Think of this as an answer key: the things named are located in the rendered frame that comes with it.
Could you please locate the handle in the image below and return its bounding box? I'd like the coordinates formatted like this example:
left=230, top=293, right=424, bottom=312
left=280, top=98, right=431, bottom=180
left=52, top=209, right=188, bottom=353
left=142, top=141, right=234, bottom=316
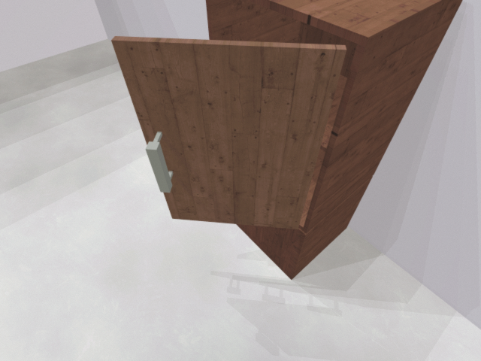
left=146, top=132, right=173, bottom=193

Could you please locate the cupboard door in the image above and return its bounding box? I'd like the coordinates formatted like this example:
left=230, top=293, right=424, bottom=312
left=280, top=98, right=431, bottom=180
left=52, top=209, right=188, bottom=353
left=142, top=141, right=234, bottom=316
left=111, top=36, right=346, bottom=229

